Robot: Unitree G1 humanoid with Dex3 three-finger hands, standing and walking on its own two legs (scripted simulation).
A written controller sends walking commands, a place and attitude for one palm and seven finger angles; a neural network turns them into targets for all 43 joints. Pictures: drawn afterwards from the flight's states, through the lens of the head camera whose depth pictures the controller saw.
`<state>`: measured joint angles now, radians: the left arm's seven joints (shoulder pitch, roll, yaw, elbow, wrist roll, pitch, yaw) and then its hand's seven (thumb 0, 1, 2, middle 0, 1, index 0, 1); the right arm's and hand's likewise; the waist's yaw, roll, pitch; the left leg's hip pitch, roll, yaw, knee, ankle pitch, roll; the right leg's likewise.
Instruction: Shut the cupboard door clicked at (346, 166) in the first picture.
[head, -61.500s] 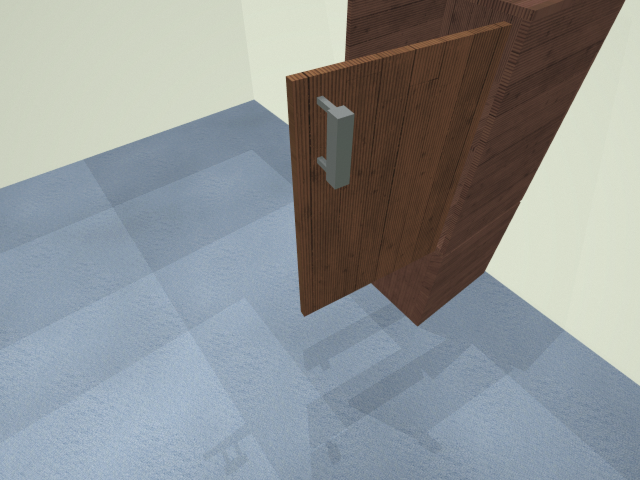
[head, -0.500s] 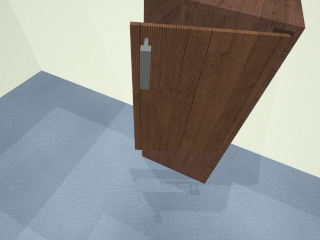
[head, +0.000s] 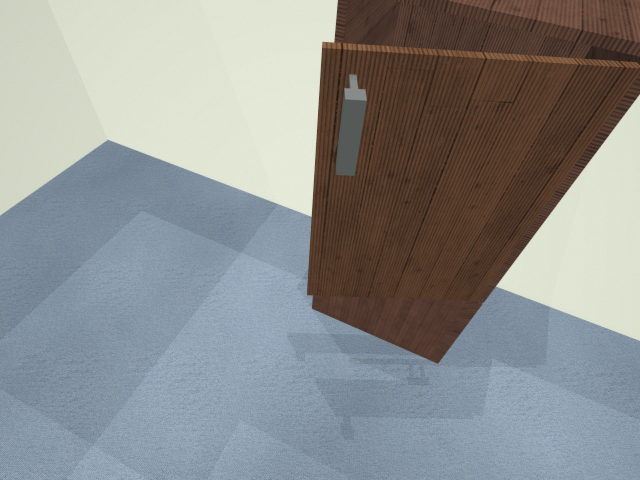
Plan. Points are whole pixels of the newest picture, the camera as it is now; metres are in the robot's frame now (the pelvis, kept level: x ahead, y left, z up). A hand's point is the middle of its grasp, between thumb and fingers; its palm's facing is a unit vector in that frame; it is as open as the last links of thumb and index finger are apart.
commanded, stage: come to a stop and stand still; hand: left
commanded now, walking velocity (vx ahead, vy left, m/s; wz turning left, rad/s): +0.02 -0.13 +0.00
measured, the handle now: (349, 125) +0.54 +0.02 +0.16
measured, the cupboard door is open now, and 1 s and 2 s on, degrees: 24 24 24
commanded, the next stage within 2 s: look again from close up in 0.10 s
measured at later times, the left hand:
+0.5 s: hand out of the picture +0.04 +0.17 -0.17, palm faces +0.03 -0.98 -0.19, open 7.3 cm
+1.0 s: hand out of the picture +0.03 +0.15 -0.17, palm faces +0.06 -0.98 -0.18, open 7.4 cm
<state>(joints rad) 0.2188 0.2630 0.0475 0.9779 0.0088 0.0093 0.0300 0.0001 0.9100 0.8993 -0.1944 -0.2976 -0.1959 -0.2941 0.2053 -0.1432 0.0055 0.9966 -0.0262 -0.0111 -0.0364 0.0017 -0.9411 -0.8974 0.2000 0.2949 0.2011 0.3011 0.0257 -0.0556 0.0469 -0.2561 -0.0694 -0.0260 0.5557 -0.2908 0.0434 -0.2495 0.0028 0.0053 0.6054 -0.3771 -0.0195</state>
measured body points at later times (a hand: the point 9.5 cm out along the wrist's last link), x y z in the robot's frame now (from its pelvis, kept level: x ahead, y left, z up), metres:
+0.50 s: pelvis +0.03 -0.01 +0.01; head +0.06 -0.01 +0.46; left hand +0.04 +0.22 -0.15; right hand +0.04 -0.23 -0.15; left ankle +0.00 +0.10 -0.73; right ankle -0.01 -0.11 -0.73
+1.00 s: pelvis +0.03 -0.03 +0.01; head +0.04 -0.02 +0.46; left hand +0.03 +0.20 -0.15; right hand +0.06 -0.25 -0.15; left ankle +0.00 +0.10 -0.73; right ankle -0.01 -0.11 -0.73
